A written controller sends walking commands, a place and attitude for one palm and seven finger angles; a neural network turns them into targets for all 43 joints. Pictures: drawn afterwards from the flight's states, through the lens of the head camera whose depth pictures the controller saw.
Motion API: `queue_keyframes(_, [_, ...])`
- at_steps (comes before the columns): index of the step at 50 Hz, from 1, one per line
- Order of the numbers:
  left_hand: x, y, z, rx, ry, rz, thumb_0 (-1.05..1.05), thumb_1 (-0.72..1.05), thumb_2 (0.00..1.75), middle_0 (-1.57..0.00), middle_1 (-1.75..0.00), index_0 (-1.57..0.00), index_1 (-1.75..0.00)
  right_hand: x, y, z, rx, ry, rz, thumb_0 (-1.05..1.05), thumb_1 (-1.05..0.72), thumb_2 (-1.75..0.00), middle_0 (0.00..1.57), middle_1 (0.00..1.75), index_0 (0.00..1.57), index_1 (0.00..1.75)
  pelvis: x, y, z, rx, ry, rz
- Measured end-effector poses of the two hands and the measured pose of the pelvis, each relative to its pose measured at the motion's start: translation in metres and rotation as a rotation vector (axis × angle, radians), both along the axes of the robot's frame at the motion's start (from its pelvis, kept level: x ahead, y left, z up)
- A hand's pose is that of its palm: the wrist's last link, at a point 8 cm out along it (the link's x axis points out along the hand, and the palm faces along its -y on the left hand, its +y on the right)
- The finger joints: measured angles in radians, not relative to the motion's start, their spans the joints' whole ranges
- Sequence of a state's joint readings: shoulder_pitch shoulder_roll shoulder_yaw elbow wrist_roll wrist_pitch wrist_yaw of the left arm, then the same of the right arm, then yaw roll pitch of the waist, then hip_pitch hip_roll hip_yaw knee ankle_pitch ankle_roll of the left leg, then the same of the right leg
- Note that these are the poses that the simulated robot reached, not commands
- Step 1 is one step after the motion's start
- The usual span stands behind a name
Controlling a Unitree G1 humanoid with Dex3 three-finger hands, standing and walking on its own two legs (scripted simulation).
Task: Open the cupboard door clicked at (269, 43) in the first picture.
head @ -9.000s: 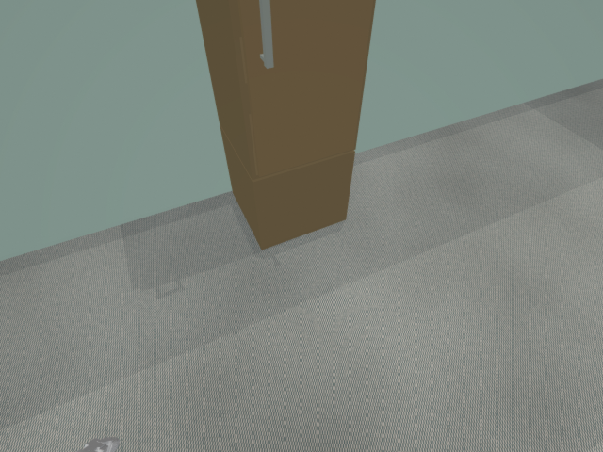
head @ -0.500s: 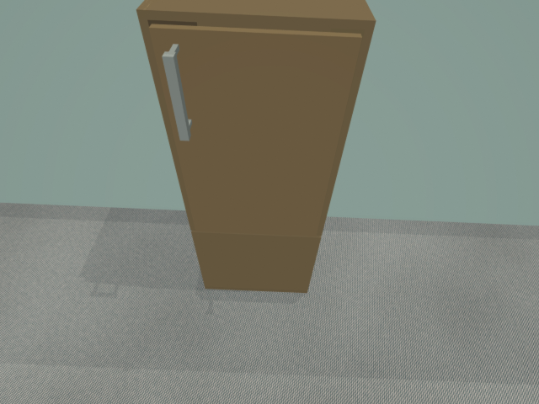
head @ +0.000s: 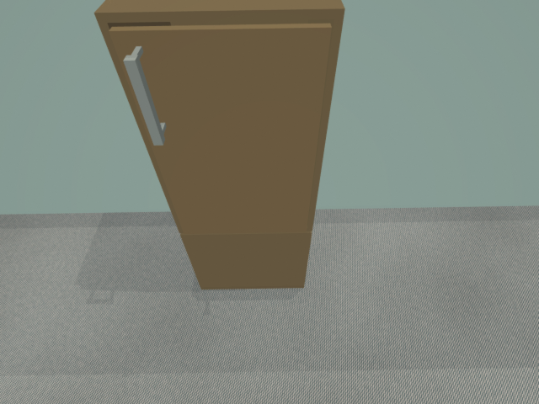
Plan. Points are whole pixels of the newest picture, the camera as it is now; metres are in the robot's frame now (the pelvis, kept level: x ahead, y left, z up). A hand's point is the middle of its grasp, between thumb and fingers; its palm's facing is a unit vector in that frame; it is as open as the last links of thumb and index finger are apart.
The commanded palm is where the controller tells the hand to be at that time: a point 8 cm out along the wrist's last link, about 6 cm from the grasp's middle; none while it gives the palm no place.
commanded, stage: look again from close up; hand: left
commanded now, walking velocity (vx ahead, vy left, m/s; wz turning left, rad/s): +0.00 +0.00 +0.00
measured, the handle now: (149, 98) +0.60 +0.26 +0.14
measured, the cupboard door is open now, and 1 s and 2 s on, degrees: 0 0 0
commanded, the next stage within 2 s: shuffle to correct the standing spot in 0.24 s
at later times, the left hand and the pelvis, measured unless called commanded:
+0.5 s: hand out of the picture +0.02 +0.16 -0.17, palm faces +0.05 -0.98 -0.21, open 7.3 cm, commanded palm none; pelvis +0.02 -0.01 +0.00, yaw +1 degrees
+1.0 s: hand out of the picture +0.13 +0.20 -0.16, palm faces +0.03 -0.97 -0.25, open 7.3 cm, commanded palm none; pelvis +0.08 +0.01 +0.00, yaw +0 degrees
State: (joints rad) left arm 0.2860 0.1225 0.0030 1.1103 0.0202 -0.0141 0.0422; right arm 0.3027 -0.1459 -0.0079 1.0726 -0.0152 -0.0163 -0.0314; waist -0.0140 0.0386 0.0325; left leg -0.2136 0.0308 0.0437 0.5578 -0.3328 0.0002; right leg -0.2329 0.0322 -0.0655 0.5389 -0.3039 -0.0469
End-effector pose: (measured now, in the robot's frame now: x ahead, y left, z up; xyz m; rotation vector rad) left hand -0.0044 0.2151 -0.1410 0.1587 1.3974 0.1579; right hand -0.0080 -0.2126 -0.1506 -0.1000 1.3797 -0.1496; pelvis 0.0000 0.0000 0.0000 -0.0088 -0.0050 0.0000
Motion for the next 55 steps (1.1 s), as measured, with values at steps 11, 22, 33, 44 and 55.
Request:
queue_keyframes(11, [0.022,0.003,0.012,0.035,-0.065,-0.011,0.01,0.92,0.9,-0.2,-0.3,-0.2,-0.3,0.015,-0.008,-0.002,0.007,-0.022,0.017,0.02,-0.94,-0.9,0.19,0.3,0.2,0.3,0.009,-0.008,0.004,0.021,-0.007,-0.001])
queue_keyframes(22, [0.018,-0.006,0.01,0.024,-0.05,0.001,0.0,0.92,0.9,-0.2,-0.3,-0.2,-0.3,0.007,-0.013,-0.002,0.017,0.027,0.028,0.01,-0.92,-0.9,0.19,0.3,0.2,0.3,0.013,-0.016,0.003,0.018,-0.004,0.002])
queue_keyframes(33, [-0.015,0.009,-0.001,-0.027,0.044,0.098,0.0,0.91,0.9,-0.2,-0.3,-0.2,-0.3,0.039,-0.003,0.009,-0.029,0.018,0.075,0.01,-0.91,-0.9,0.19,0.3,0.2,0.3,0.032,0.009,0.001,0.003,-0.006,0.033])
queue_keyframes(44, [0.065,0.039,0.008,0.006,-0.008,0.024,0.01,0.91,0.9,-0.2,-0.3,-0.19,-0.3,0.054,0.033,0.009,0.008,0.014,0.036,0.01,-0.91,-0.9,0.19,0.3,0.2,0.3,0.063,0.027,0.006,0.032,0.014,0.008])
queue_keyframes(55, [0.151,0.021,0.012,0.052,-0.153,-0.06,0.01,0.93,0.9,-0.2,-0.3,-0.19,-0.3,0.08,0.024,-0.01,0.055,0.041,-0.024,0.02,-0.92,-0.9,0.2,0.3,0.2,0.3,0.085,0.008,-0.002,0.041,0.011,0.011])
